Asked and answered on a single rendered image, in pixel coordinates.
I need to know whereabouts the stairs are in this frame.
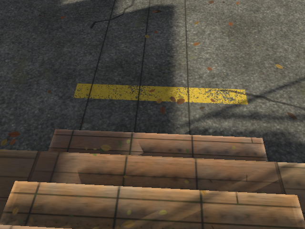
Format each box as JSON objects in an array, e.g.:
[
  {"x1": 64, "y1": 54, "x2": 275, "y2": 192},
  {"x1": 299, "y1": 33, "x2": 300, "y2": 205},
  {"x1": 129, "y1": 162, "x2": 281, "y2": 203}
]
[{"x1": 0, "y1": 129, "x2": 305, "y2": 229}]

